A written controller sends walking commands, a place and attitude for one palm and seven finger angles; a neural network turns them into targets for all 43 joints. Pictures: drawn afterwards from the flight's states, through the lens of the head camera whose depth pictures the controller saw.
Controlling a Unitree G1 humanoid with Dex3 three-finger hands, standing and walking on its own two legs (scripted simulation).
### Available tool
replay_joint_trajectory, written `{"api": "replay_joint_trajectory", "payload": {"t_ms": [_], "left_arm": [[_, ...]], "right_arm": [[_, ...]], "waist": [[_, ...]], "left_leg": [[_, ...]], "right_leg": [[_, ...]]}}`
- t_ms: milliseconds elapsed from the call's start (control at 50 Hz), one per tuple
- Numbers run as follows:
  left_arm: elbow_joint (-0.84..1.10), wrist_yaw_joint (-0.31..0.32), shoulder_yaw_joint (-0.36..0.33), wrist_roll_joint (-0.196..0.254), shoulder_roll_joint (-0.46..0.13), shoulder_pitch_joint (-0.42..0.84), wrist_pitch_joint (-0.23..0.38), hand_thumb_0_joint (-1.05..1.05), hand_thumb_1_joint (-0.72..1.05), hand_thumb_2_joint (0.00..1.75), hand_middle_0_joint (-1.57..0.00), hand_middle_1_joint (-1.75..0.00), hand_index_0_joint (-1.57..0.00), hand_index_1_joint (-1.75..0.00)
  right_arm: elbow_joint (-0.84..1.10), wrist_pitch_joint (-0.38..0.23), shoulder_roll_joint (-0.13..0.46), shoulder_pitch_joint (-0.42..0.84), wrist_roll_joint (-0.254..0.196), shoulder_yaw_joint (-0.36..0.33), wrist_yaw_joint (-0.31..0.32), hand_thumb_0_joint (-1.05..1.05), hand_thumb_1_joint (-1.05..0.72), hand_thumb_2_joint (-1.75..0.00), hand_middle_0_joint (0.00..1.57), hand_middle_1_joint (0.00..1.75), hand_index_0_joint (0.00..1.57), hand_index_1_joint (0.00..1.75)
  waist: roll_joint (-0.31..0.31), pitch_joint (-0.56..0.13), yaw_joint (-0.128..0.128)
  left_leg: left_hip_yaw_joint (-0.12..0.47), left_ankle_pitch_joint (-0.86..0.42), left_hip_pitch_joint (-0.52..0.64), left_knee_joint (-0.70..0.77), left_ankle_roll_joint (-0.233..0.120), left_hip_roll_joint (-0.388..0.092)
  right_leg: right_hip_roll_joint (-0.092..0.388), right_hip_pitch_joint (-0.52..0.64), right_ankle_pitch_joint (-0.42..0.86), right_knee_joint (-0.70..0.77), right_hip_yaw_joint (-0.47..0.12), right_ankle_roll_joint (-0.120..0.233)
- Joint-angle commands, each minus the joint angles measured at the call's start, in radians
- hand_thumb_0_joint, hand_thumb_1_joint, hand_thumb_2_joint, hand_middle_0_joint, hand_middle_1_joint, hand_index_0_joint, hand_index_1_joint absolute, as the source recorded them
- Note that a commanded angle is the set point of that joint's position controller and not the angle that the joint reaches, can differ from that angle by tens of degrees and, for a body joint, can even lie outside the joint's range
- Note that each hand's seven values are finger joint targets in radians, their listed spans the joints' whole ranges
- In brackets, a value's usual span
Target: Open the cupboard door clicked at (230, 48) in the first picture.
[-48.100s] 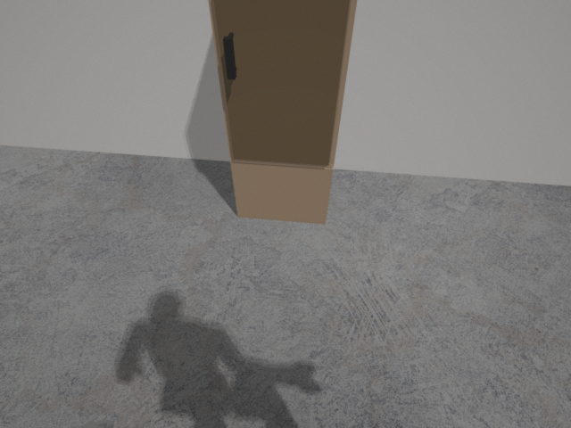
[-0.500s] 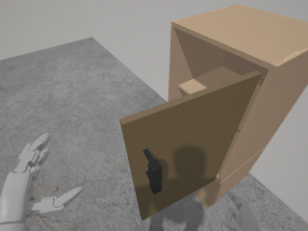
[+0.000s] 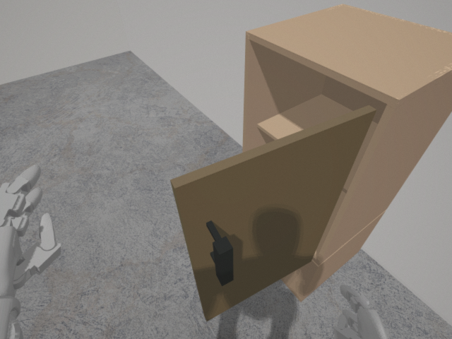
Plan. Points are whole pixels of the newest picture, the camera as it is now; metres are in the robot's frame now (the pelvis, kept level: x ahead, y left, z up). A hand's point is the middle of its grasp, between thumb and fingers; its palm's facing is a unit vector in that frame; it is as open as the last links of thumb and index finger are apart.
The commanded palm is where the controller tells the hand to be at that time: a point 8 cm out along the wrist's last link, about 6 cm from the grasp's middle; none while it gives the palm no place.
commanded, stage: draw the hand back to the body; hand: left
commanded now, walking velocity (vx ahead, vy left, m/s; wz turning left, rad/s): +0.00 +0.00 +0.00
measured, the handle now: (218, 252) +0.26 +0.05 +0.03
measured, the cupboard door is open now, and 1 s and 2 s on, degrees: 82 82 82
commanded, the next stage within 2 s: step back with the hand held close in 0.16 s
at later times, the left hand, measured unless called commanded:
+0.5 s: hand (57, 244) +0.19 +0.26 +0.15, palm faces +0.38 -0.80 -0.47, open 7.4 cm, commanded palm +0.13 +0.29 +0.18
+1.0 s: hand (8, 298) +0.12 +0.28 +0.15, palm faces +0.39 -0.79 -0.47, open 7.4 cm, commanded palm +0.06 +0.32 +0.18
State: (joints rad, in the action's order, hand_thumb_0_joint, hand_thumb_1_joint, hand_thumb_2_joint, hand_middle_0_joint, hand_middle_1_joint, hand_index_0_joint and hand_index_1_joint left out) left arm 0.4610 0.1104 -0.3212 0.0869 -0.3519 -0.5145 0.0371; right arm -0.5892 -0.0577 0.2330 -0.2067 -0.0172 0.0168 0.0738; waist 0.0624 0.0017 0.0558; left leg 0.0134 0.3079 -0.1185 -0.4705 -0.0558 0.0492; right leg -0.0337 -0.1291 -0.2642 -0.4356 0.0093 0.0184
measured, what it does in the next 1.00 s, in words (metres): shifts its weight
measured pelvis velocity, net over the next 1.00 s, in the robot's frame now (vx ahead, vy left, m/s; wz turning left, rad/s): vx -0.09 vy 0.02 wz -0.02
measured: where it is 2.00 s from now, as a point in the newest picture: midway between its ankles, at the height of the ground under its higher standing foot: outside the picture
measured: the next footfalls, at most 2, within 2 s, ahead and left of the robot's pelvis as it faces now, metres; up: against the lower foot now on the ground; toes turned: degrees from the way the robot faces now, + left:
right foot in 1.42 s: -0.28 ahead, -0.11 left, +0.00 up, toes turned -4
left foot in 1.76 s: -0.21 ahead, +0.07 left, +0.00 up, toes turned -1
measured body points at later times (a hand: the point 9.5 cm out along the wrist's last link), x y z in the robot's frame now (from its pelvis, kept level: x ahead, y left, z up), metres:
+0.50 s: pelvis -0.01 +0.00 +0.00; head +0.00 -0.01 +0.45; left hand +0.17 +0.30 +0.17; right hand +0.17 -0.24 -0.08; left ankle -0.03 +0.08 -0.74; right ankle -0.02 -0.11 -0.74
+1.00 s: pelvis -0.09 +0.02 -0.01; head -0.07 +0.03 +0.43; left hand +0.09 +0.32 +0.17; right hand +0.07 -0.23 -0.09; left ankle -0.03 +0.08 -0.74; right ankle -0.02 -0.11 -0.74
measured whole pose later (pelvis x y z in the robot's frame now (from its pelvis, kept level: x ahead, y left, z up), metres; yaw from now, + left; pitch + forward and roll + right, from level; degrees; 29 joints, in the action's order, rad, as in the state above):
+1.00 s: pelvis -0.09 +0.02 -0.01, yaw -1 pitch -1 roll -2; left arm 0.52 0.14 -0.42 0.02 -0.40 -0.55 0.18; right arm -0.55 -0.01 0.22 -0.22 -0.01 -0.01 0.07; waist 0.00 0.03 0.00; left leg -0.02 0.29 -0.38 -0.65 -0.08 0.04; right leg -0.03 -0.36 -0.18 -0.55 0.00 -0.01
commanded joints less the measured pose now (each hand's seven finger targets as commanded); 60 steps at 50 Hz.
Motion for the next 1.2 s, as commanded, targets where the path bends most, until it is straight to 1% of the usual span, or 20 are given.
{"api": "replay_joint_trajectory", "payload": {"t_ms": [0,240,260,280,320,360,380,440,480,540,600,680,820,920,960,1040,1080,1100,1140,1180], "left_arm": [[0.233,0.018,-0.145,-0.005,-0.204,0.073,0.075,0.00,0.90,0.90,-0.20,-0.30,-0.20,-0.30],[0.187,0.015,-0.121,-0.005,-0.175,0.078,0.075,0.00,0.90,0.90,-0.20,-0.30,-0.20,-0.30],[0.162,0.021,-0.139,-0.007,-0.203,0.153,0.075,0.00,0.90,0.90,-0.20,-0.30,-0.20,-0.30],[0.201,0.036,-0.307,-0.018,-0.378,0.331,0.131,0.00,0.90,0.90,-0.20,-0.30,-0.20,-0.30],[0.083,0.012,-0.204,-0.015,-0.237,0.157,0.147,0.00,0.90,0.90,-0.20,-0.30,-0.20,-0.30],[0.077,0.003,-0.141,-0.021,-0.171,0.054,0.147,0.00,0.90,0.90,-0.20,-0.30,-0.20,-0.30],[0.112,0.004,-0.140,-0.024,-0.175,0.042,0.154,0.00,0.90,0.90,-0.20,-0.30,-0.20,-0.30],[0.181,0.019,-0.165,-0.032,-0.210,-0.007,0.152,0.00,0.90,0.90,-0.20,-0.30,-0.20,-0.30],[0.215,0.031,-0.217,-0.036,-0.264,-0.010,0.154,0.00,0.90,0.90,-0.20,-0.30,-0.20,-0.30],[0.232,0.038,-0.241,-0.032,-0.272,-0.040,0.157,0.00,0.90,0.90,-0.20,-0.30,-0.20,-0.30],[0.259,0.042,-0.252,-0.034,-0.277,-0.054,0.163,0.00,0.90,0.90,-0.20,-0.30,-0.20,-0.30],[0.252,0.042,-0.257,-0.041,-0.266,-0.070,0.170,0.00,0.90,0.90,-0.20,-0.30,-0.20,-0.30],[0.241,0.042,-0.229,-0.059,-0.232,-0.015,0.181,0.00,0.90,0.90,-0.20,-0.30,-0.20,-0.30],[0.266,0.053,-0.231,-0.069,-0.245,0.024,0.211,0.00,0.90,0.90,-0.20,-0.30,-0.20,-0.30],[0.269,0.059,-0.232,-0.069,-0.244,0.027,0.221,0.00,0.90,0.90,-0.20,-0.30,-0.20,-0.30],[0.303,0.062,-0.263,-0.086,-0.243,0.038,0.247,0.00,0.90,0.90,-0.20,-0.30,-0.20,-0.30],[0.289,0.059,-0.297,-0.092,-0.277,0.049,0.251,0.00,0.90,0.90,-0.20,-0.30,-0.20,-0.30],[0.291,0.052,-0.264,-0.087,-0.240,0.047,0.255,0.00,0.90,0.90,-0.20,-0.30,-0.20,-0.30],[0.265,0.043,-0.249,-0.072,-0.224,0.005,0.263,0.00,0.90,0.90,-0.20,-0.30,-0.20,-0.30],[0.269,0.035,-0.229,-0.063,-0.215,-0.012,0.270,0.00,0.90,0.90,-0.20,-0.30,-0.20,-0.30]], "right_arm": [[0.162,-0.064,0.100,0.132,-0.003,-0.036,0.007,0.00,-0.90,-0.90,0.20,0.30,0.20,0.30],[0.152,-0.059,0.099,0.138,-0.003,-0.035,0.005,0.00,-0.90,-0.90,0.20,0.30,0.20,0.30],[0.141,-0.056,0.103,0.136,-0.005,-0.036,0.009,0.00,-0.90,-0.90,0.20,0.30,0.20,0.30],[0.180,-0.045,0.110,0.101,-0.018,-0.031,0.011,0.00,-0.90,-0.90,0.20,0.30,0.20,0.30],[0.144,-0.035,0.112,0.110,-0.009,-0.051,0.007,0.00,-0.90,-0.90,0.20,0.30,0.20,0.30],[0.150,-0.013,0.119,0.116,-0.004,-0.059,-0.007,0.00,-0.90,-0.90,0.20,0.30,0.20,0.30],[0.152,-0.006,0.125,0.122,-0.001,-0.062,-0.008,0.00,-0.90,-0.90,0.20,0.30,0.20,0.30],[0.174,0.020,0.126,0.125,-0.004,-0.072,-0.007,0.00,-0.90,-0.90,0.20,0.30,0.20,0.30],[0.180,0.034,0.128,0.133,-0.004,-0.078,-0.001,0.00,-0.90,-0.90,0.20,0.30,0.20,0.30],[0.200,0.047,0.111,0.132,-0.010,-0.081,0.005,0.00,-0.90,-0.90,0.20,0.30,0.20,0.30],[0.208,0.048,0.112,0.131,-0.010,-0.083,0.011,0.00,-0.90,-0.90,0.20,0.30,0.20,0.30],[0.209,0.037,0.125,0.131,-0.004,-0.090,0.011,0.00,-0.90,-0.90,0.20,0.30,0.20,0.30],[0.209,0.015,0.134,0.099,-0.003,-0.087,0.010,0.00,-0.90,-0.90,0.20,0.30,0.20,0.30],[0.200,-0.005,0.132,0.081,0.005,-0.086,0.008,0.00,-0.90,-0.90,0.20,0.30,0.20,0.30],[0.194,-0.012,0.134,0.079,0.010,-0.081,0.007,0.00,-0.90,-0.90,0.20,0.30,0.20,0.30],[0.196,-0.038,0.142,0.091,0.010,-0.081,0.015,0.00,-0.90,-0.90,0.20,0.30,0.20,0.30],[0.184,-0.054,0.130,0.094,0.017,-0.088,0.016,0.00,-0.90,-0.90,0.20,0.30,0.20,0.30],[0.178,-0.062,0.118,0.088,0.023,-0.085,0.012,0.00,-0.90,-0.90,0.20,0.30,0.20,0.30],[0.149,-0.078,0.120,0.072,0.031,-0.088,0.000,0.00,-0.90,-0.90,0.20,0.30,0.20,0.30],[0.114,-0.092,0.125,0.068,0.039,-0.091,-0.011,0.00,-0.90,-0.90,0.20,0.30,0.20,0.30]], "waist": [[0.019,-0.093,0.009],[-0.011,-0.048,0.005],[-0.018,-0.036,-0.005],[0.043,0.082,-0.038],[-0.106,0.006,-0.044],[-0.104,-0.049,-0.049],[-0.053,-0.083,-0.046],[-0.031,-0.155,-0.049],[-0.021,-0.176,-0.045],[-0.047,-0.187,-0.048],[0.003,-0.185,-0.048],[0.052,-0.150,-0.044],[-0.019,-0.059,-0.061],[-0.083,-0.028,-0.074],[-0.049,-0.018,-0.076],[0.143,-0.053,-0.060],[0.132,-0.048,-0.055],[0.093,-0.029,-0.057],[0.051,-0.024,-0.061],[0.095,-0.060,-0.063]], "left_leg": [[0.035,-0.346,-0.016,0.073,0.038,-0.064],[0.031,-0.275,-0.022,0.087,0.028,-0.059],[0.027,-0.257,-0.025,0.084,0.025,-0.055],[0.070,-0.154,-0.104,0.089,0.002,-0.076],[0.069,-0.170,-0.055,0.033,-0.002,-0.070],[0.052,-0.234,-0.035,0.022,0.000,-0.075],[0.050,-0.284,-0.031,0.031,0.002,-0.082],[0.052,-0.404,-0.050,0.041,0.003,-0.108],[0.064,-0.422,-0.091,0.042,0.004,-0.117],[0.073,-0.421,-0.136,0.036,0.002,-0.127],[0.094,-0.398,-0.196,0.052,-0.004,-0.141],[0.126,-0.260,-0.319,0.095,-0.028,-0.168],[0.151,0.159,-0.551,0.108,-0.055,-0.167],[0.143,0.279,-0.483,0.015,-0.040,-0.116],[0.156,0.274,-0.459,0.033,-0.039,-0.122],[0.296,0.456,-0.702,0.277,-0.100,-0.267],[0.341,0.386,-0.700,0.298,-0.125,-0.316],[0.341,0.304,-0.661,0.275,-0.130,-0.316],[0.325,0.081,-0.488,0.217,-0.120,-0.311],[0.309,-0.151,-0.304,0.185,-0.108,-0.303]], "right_leg": [[0.033,0.054,0.253,0.037,-0.007,0.013],[0.030,0.035,0.205,0.061,-0.010,0.011],[0.031,0.023,0.193,0.070,-0.016,0.012],[0.079,-0.045,0.207,0.113,-0.118,0.012],[0.112,-0.033,0.260,0.141,-0.168,0.020],[0.122,-0.011,0.340,0.119,-0.152,0.008],[0.125,0.015,0.400,0.093,-0.135,0.009],[0.108,0.059,0.488,0.021,-0.109,-0.003],[0.108,0.089,0.515,-0.010,-0.106,-0.001],[0.100,0.103,0.534,-0.048,-0.112,-0.003],[0.087,0.121,0.505,-0.088,-0.108,-0.005],[0.058,0.141,0.388,-0.134,-0.107,-0.013],[0.069,0.139,0.183,-0.153,-0.168,-0.004],[0.125,-0.045,-0.095,0.007,-0.251,0.028],[0.111,-0.089,-0.128,0.006,-0.227,0.025],[-0.018,0.189,0.039,-0.323,-0.087,-0.030],[-0.043,0.186,0.023,-0.420,-0.085,-0.039],[-0.044,0.147,-0.038,-0.405,-0.091,-0.036],[-0.039,0.030,-0.104,-0.295,-0.095,-0.029],[-0.037,-0.058,-0.131,-0.211,-0.084,-0.026]]}}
